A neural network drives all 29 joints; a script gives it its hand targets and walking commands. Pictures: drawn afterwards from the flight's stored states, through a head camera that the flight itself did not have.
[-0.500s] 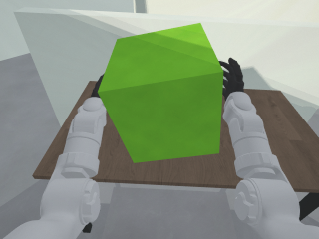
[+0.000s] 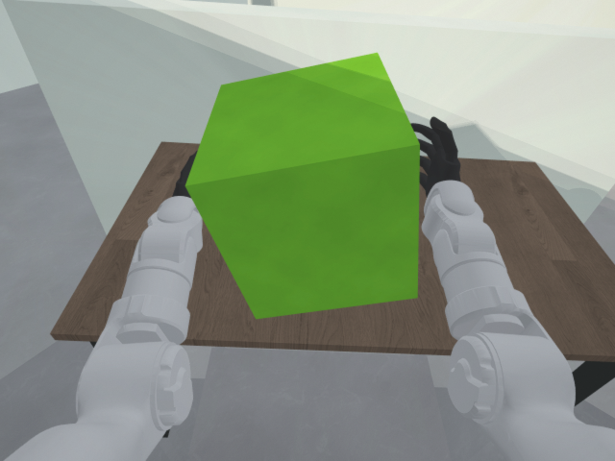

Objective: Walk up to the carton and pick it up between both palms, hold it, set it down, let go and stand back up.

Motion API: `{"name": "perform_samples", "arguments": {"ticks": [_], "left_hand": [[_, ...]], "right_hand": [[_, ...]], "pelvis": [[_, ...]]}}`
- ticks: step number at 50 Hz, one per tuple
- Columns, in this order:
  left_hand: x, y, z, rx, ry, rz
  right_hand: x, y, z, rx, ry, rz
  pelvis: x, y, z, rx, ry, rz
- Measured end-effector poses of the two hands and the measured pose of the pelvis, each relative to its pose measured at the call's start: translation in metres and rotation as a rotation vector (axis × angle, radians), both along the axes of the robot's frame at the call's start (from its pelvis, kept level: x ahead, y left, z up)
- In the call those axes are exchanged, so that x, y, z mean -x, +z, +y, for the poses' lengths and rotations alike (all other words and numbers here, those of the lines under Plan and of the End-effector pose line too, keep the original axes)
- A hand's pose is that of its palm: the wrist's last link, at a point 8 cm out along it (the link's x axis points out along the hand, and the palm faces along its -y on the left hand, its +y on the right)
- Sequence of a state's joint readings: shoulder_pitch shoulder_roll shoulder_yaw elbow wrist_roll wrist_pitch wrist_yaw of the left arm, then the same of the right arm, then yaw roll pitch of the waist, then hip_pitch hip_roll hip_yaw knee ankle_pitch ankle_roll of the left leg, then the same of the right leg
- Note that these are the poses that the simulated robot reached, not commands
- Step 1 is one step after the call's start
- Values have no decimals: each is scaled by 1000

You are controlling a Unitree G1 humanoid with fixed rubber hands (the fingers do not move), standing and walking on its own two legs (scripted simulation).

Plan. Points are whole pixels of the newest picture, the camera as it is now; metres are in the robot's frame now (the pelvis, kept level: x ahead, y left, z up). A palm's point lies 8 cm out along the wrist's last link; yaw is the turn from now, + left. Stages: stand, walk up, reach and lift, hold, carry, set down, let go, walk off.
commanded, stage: set down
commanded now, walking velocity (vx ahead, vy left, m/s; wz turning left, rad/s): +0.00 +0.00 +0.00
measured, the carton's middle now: (315, 187) +0.46 +0.00 +0.14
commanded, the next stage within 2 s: none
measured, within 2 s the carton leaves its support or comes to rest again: neither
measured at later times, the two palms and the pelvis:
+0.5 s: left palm (196, 200) +0.42 +0.17 +0.14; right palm (437, 190) +0.42 -0.16 +0.17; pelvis +0.02 +0.00 +0.00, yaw +0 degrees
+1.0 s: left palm (205, 199) +0.45 +0.17 +0.12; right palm (434, 193) +0.43 -0.16 +0.16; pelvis +0.03 +0.00 +0.00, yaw +0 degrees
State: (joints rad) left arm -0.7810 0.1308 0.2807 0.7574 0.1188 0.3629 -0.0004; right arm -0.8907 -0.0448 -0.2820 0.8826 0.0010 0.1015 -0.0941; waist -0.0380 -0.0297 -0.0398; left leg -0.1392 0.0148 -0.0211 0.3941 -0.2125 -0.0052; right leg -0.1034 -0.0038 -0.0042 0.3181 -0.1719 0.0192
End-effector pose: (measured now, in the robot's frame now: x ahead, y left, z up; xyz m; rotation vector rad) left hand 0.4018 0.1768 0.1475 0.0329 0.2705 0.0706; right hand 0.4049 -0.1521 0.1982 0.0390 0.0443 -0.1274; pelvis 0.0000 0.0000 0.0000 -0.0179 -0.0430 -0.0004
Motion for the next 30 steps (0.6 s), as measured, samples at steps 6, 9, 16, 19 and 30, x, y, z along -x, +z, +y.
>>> {"name": "perform_samples", "arguments": {"ticks": [6,9,16,19,30], "left_hand": [[-14,-2,-2,-2,-4,-19],[-19,-3,-3,-3,-5,-24],[-23,-9,-3,-1,-6,-12],[-22,-11,-3,-1,-6,-7],[-21,-16,-6,6,-16,-8]], "right_hand": [[-10,-8,-3,-2,-10,-17],[-14,-11,-4,-3,-13,-21],[-17,-20,-5,-6,-19,-7],[-15,-23,-5,-9,-22,-1],[-11,-25,-7,-4,-30,-2]], "pelvis": [[-10,0,0,0,0,14],[-14,0,0,0,0,19],[-19,0,0,0,0,25],[-18,0,0,0,0,25],[-16,0,0,0,0,22]]}}
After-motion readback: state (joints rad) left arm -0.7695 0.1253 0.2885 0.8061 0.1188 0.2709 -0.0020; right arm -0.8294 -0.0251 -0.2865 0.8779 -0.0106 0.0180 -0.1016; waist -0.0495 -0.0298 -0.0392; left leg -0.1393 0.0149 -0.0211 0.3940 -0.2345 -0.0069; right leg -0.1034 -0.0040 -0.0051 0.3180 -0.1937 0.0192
